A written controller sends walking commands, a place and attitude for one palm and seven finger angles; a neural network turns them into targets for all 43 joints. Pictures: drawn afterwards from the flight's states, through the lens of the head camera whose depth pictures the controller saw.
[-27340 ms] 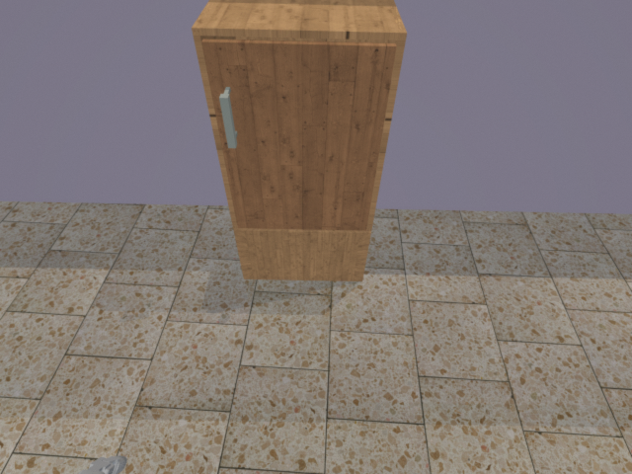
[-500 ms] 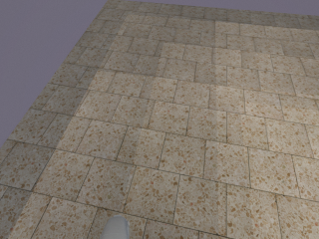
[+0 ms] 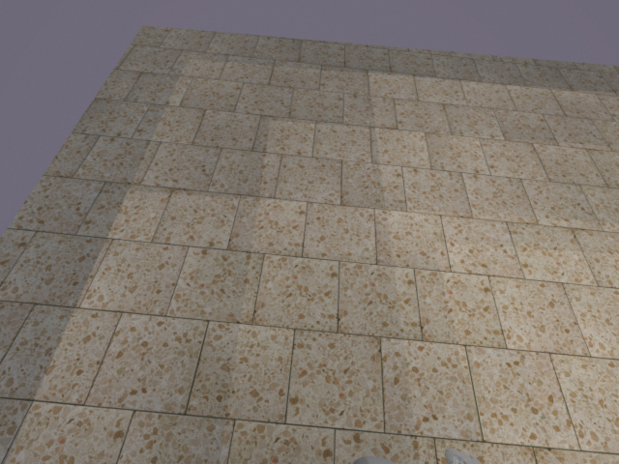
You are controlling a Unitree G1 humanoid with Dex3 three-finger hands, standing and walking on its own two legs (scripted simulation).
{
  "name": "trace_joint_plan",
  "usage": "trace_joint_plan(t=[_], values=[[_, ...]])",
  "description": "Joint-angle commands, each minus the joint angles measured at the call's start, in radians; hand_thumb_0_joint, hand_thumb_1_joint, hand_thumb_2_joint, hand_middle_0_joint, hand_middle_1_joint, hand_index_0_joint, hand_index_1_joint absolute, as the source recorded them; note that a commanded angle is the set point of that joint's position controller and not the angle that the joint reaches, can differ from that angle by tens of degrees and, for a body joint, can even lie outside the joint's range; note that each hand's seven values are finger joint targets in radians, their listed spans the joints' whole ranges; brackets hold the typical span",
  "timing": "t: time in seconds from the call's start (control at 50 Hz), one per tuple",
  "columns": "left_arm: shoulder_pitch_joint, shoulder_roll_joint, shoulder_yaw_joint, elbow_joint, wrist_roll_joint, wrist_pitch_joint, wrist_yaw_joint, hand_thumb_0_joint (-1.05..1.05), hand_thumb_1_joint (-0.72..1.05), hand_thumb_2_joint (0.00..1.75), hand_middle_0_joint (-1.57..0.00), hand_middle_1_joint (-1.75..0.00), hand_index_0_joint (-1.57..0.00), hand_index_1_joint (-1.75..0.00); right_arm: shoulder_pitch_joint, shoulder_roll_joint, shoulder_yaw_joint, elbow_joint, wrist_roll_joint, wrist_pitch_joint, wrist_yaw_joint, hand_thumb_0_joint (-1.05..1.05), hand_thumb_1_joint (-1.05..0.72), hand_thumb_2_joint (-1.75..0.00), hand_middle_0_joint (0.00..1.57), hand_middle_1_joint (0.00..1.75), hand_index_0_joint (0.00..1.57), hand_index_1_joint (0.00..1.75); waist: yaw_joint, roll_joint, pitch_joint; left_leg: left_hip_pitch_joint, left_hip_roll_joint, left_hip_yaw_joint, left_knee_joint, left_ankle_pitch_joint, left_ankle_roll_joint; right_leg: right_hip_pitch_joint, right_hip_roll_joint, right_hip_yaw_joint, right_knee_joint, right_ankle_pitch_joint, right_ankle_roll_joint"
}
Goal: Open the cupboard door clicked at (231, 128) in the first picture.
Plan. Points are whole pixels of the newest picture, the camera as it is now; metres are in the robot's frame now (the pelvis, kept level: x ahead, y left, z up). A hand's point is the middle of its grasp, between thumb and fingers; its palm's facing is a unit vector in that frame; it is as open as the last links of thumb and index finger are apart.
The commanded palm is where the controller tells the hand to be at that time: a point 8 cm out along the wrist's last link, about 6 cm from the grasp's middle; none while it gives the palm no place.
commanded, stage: turn to face it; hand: left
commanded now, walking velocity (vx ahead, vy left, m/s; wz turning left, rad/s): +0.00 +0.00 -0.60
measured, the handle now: out of the picture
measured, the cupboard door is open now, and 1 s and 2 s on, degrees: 43 43 43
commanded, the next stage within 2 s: none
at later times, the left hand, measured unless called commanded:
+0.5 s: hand (246, 369) +0.27 +0.13 -0.16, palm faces +0.00 -0.99 -0.14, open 7.3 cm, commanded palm none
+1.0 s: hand (185, 416) +0.19 +0.20 -0.15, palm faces +0.38 -0.87 -0.31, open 7.3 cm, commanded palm none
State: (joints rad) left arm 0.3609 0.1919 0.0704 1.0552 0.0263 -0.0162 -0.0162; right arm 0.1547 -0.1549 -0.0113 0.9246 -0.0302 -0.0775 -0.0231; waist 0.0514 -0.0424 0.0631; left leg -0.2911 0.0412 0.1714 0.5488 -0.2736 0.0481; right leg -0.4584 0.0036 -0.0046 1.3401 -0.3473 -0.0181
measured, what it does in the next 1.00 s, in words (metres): walks ahead, turning left: right foot, then left foot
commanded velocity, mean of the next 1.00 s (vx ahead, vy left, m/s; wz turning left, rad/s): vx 0.00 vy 0.00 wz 0.52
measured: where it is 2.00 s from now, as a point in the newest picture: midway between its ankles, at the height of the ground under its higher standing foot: outside the picture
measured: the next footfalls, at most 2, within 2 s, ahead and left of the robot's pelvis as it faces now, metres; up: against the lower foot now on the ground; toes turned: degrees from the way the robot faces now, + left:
right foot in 0.28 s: +0.21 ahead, -0.15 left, +0.00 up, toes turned -8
left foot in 0.62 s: +0.20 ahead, +0.11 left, +0.00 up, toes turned +18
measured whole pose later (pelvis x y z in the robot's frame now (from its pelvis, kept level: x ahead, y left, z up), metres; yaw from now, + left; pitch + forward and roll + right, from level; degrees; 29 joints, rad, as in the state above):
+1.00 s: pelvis +0.19 -0.04 +0.00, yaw +22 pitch +2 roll +0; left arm 0.17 0.26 0.07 0.91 0.01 0.03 0.01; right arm 0.20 -0.25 -0.07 0.92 -0.03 0.04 0.00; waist -0.01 0.03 0.06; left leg -0.35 0.00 -0.08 0.54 -0.23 -0.03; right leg -0.34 -0.02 -0.02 0.66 -0.35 0.07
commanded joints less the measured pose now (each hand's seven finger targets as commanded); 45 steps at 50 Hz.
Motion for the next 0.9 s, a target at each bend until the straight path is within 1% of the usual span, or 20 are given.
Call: trace_joint_plan(t=[0.0, 0.08, 0.16, 0.2, 0.24, 0.26, 0.28, 0.3, 0.32, 0.36, 0.44, 0.52, 0.56, 0.58, 0.6, 0.62, 0.64, 0.68, 0.74, 0.88], values=[[0.002, 0.001, 0.008, -0.101, 0.003, 0.011, -0.02, 0.0, 0.9, 0.9, -0.2, -0.3, -0.2, -0.3, 0.166, -0.129, -0.028, 0.027, 0.009, -0.019, -0.016, 0.0, -0.9, -0.9, 0.2, 0.3, 0.2, 0.3, -0.018, 0.18, -0.058, 0.109, 0.261, -0.072, -0.255, 0.623, 0.047, -0.143, -0.08, -0.003, -0.064, 0.089, 0.037], [-0.092, -0.007, 0.003, -0.129, 0.002, 0.026, -0.025, 0.0, 0.9, 0.9, -0.2, -0.3, -0.2, -0.3, 0.2, -0.135, -0.029, 0.039, 0.011, -0.003, -0.014, 0.0, -0.9, -0.9, 0.2, 0.3, 0.2, 0.3, -0.03, 0.187, -0.041, 0.093, 0.215, 0.035, -0.232, 0.742, 0.028, -0.107, -0.073, -0.066, -0.298, 0.211, 0.041], [-0.178, -0.009, -0.024, -0.136, 0.001, 0.009, -0.008, 0.0, 0.9, 0.9, -0.2, -0.3, -0.2, -0.3, 0.28, -0.138, -0.02, 0.095, 0.002, 0.007, -0.01, 0.0, -0.9, -0.9, 0.2, 0.3, 0.2, 0.3, -0.068, 0.179, -0.028, 0.121, 0.215, -0.013, -0.196, 0.816, 0.053, 0.016, -0.037, -0.101, -0.565, 0.251, 0.014], [-0.18, 0.007, -0.034, -0.128, -0.002, -0.001, 0.002, 0.0, 0.9, 0.9, -0.2, -0.3, -0.2, -0.3, 0.304, -0.141, -0.017, 0.118, 0.004, 0.016, -0.012, 0.0, -0.9, -0.9, 0.2, 0.3, 0.2, 0.3, -0.062, 0.168, -0.046, 0.121, 0.218, -0.058, -0.157, 0.8, 0.047, 0.138, -0.026, -0.102, -0.678, 0.253, 0.005], [-0.099, 0.063, -0.028, -0.106, -0.002, -0.016, 0.013, 0.0, 0.9, 0.9, -0.2, -0.3, -0.2, -0.3, 0.292, -0.135, -0.015, 0.125, 0.015, 0.022, -0.01, 0.0, -0.9, -0.9, 0.2, 0.3, 0.2, 0.3, -0.006, 0.115, -0.097, 0.095, 0.185, -0.082, -0.031, 0.685, 0.005, 0.338, -0.047, -0.078, -0.846, 0.396, 0.01], [-0.041, 0.125, -0.014, -0.082, 0.0, -0.027, 0.025, 0.0, 0.9, 0.9, -0.2, -0.3, -0.2, -0.3, 0.304, -0.113, -0.014, 0.122, 0.022, 0.023, -0.006, 0.0, -0.9, -0.9, 0.2, 0.3, 0.2, 0.3, 0.013, 0.034, -0.167, -0.052, 0.136, -0.072, 0.091, 0.486, -0.035, 0.547, -0.166, 0.027, -0.802, 0.768, -0.022], [0.044, 0.202, 0.003, -0.053, -0.003, -0.037, 0.035, 0.0, 0.9, 0.9, -0.2, -0.3, -0.2, -0.3, 0.329, -0.091, -0.017, 0.112, 0.032, 0.03, -0.003, 0.0, -0.9, -0.9, 0.2, 0.3, 0.2, 0.3, 0.035, -0.107, -0.253, -0.213, 0.008, -0.034, 0.326, -0.089, -0.085, 0.716, -0.407, 0.207, -0.794, 1.175, -0.14], [0.061, 0.239, 0.001, -0.057, -0.013, -0.039, 0.039, 0.0, 0.9, 0.9, -0.2, -0.3, -0.2, -0.3, 0.334, -0.104, -0.023, 0.099, 0.042, 0.049, -0.008, 0.0, -0.9, -0.9, 0.2, 0.3, 0.2, 0.3, 0.033, -0.167, -0.328, -0.172, 0.01, -0.101, 0.517, -0.435, -0.094, 0.668, -0.538, 0.224, -0.85, 1.204, -0.242], [-0.012, 0.208, -0.002, -0.079, -0.012, -0.033, 0.051, 0.0, 0.9, 0.9, -0.2, -0.3, -0.2, -0.3, 0.281, -0.091, -0.022, 0.086, 0.042, 0.063, -0.009, 0.0, -0.9, -0.9, 0.2, 0.3, 0.2, 0.3, 0.024, -0.171, -0.269, -0.223, 0.029, -0.154, 0.598, -0.417, -0.096, 0.594, -0.492, 0.191, -0.879, 1.079, -0.251], [-0.121, 0.173, -0.003, -0.114, -0.011, -0.01, 0.06, 0.0, 0.9, 0.9, -0.2, -0.3, -0.2, -0.3, 0.238, -0.083, -0.034, 0.086, 0.034, 0.086, 0.001, 0.0, -0.9, -0.9, 0.2, 0.3, 0.2, 0.3, -0.014, -0.143, -0.172, -0.231, 0.055, -0.16, 0.657, -0.322, -0.099, 0.427, -0.431, 0.08, -0.927, 0.852, -0.196], [-0.269, 0.147, 0.002, -0.166, 0.0, 0.0, 0.053, 0.0, 0.9, 0.9, -0.2, -0.3, -0.2, -0.3, 0.291, -0.035, -0.039, 0.091, 0.023, 0.12, 0.023, 0.0, -0.9, -0.9, 0.2, 0.3, 0.2, 0.3, -0.11, -0.121, -0.094, -0.096, 0.06, -0.091, 0.49, -0.192, -0.107, 0.146, -0.356, -0.108, -0.991, 0.42, -0.092], [-0.255, 0.149, 0.023, -0.168, 0.002, 0.009, 0.046, 0.0, 0.9, 0.9, -0.2, -0.3, -0.2, -0.3, 0.253, -0.038, -0.049, 0.058, 0.017, 0.117, 0.031, 0.0, -0.9, -0.9, 0.2, 0.3, 0.2, 0.3, -0.106, -0.116, -0.059, -0.055, 0.036, -0.031, 0.266, -0.098, -0.107, 0.112, -0.349, -0.149, -0.923, 0.211, -0.059], [-0.246, 0.132, 0.032, -0.18, -0.006, 0.021, 0.042, 0.0, 0.9, 0.9, -0.2, -0.3, -0.2, -0.3, 0.295, -0.074, -0.063, 0.051, 0.01, 0.109, 0.033, 0.0, -0.9, -0.9, 0.2, 0.3, 0.2, 0.3, -0.129, -0.001, -0.071, 0.062, 0.024, -0.042, 0.043, 0.042, -0.1, 0.064, -0.321, -0.188, -0.763, 0.076, -0.015], [-0.228, 0.086, 0.025, -0.198, -0.015, 0.033, 0.037, 0.0, 0.9, 0.9, -0.2, -0.3, -0.2, -0.3, 0.324, -0.153, -0.079, 0.045, 0.004, 0.099, 0.032, 0.0, -0.9, -0.9, 0.2, 0.3, 0.2, 0.3, -0.136, 0.254, -0.069, 0.066, 0.145, -0.283, -0.122, 0.125, -0.041, -0.014, -0.219, -0.221, -0.565, -0.096, 0.042], [-0.254, 0.031, 0.011, -0.242, -0.018, 0.04, 0.035, 0.0, 0.9, 0.9, -0.2, -0.3, -0.2, -0.3, 0.347, -0.257, -0.105, 0.03, -0.006, 0.086, 0.021, 0.0, -0.9, -0.9, 0.2, 0.3, 0.2, 0.3, -0.162, 0.495, -0.061, 0.069, 0.388, -0.657, -0.258, 0.336, 0.101, -0.189, -0.096, -0.17, -0.307, -0.362, 0.103], [-0.306, 0.066, 0.011, -0.262, -0.007, 0.044, 0.036, 0.0, 0.9, 0.9, -0.2, -0.3, -0.2, -0.3, 0.336, -0.286, -0.107, 0.027, -0.01, 0.089, 0.01, 0.0, -0.9, -0.9, 0.2, 0.3, 0.2, 0.3, -0.163, 0.331, -0.095, 0.043, 0.434, -0.675, -0.276, 0.229, 0.168, -0.173, -0.105, -0.031, -0.157, -0.283, 0.073], [-0.32, 0.057, 0.012, -0.268, -0.002, 0.041, 0.029, 0.0, 0.9, 0.9, -0.2, -0.3, -0.2, -0.3, 0.281, -0.268, -0.106, 0.0, -0.005, 0.083, 0.004, 0.0, -0.9, -0.9, 0.2, 0.3, 0.2, 0.3, -0.126, 0.242, -0.073, 0.016, 0.387, -0.644, -0.287, 0.163, 0.155, -0.21, -0.129, -0.008, -0.115, -0.181, 0.072], [-0.281, 0.073, 0.025, -0.224, 0.004, 0.036, 0.026, 0.0, 0.9, 0.9, -0.2, -0.3, -0.2, -0.3, 0.176, -0.229, -0.089, -0.018, -0.001, 0.073, -0.006, 0.0, -0.9, -0.9, 0.2, 0.3, 0.2, 0.3, -0.087, 0.269, -0.087, 0.045, 0.27, -0.501, -0.226, 0.272, 0.085, -0.224, -0.109, 0.025, -0.068, -0.058, 0.09], [-0.222, 0.085, 0.022, -0.194, -0.006, 0.033, 0.022, 0.0, 0.9, 0.9, -0.2, -0.3, -0.2, -0.3, 0.128, -0.219, -0.082, -0.037, 0.008, 0.064, -0.008, 0.0, -0.9, -0.9, 0.2, 0.3, 0.2, 0.3, -0.063, 0.202, -0.132, 0.123, 0.199, -0.368, -0.182, 0.446, 0.075, -0.169, -0.09, 0.009, -0.155, -0.004, 0.106], [-0.236, 0.095, 0.006, -0.223, -0.018, 0.035, 0.029, 0.0, 0.9, 0.9, -0.2, -0.3, -0.2, -0.3, 0.097, -0.279, -0.106, -0.05, 0.001, 0.091, 0.009, 0.0, -0.9, -0.9, 0.2, 0.3, 0.2, 0.3, -0.084, 0.184, -0.131, 0.114, 0.193, -0.431, -0.173, 0.371, 0.105, 0.003, -0.033, -0.018, -0.524, -0.089, 0.102]])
